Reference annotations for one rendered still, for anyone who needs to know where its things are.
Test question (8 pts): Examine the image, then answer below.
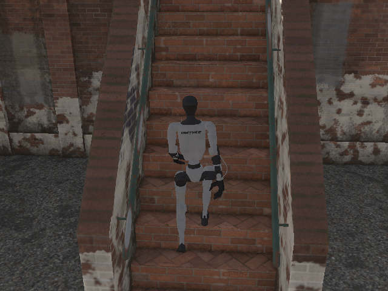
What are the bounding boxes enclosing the stairs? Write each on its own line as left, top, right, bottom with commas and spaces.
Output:
131, 0, 276, 291

